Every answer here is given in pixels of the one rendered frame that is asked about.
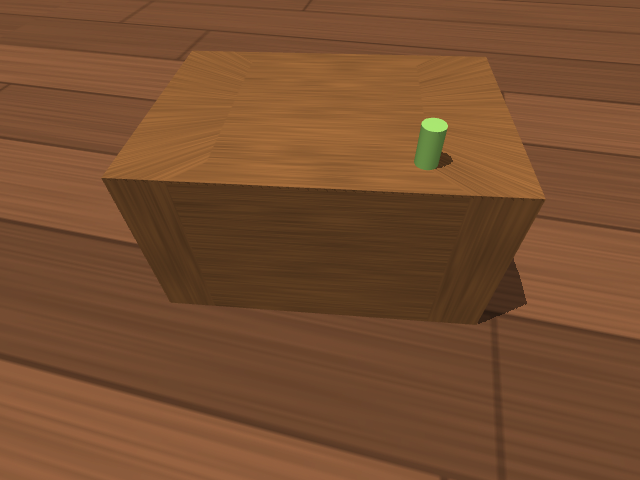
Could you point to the can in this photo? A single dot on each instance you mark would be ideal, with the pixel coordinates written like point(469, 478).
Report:
point(430, 143)

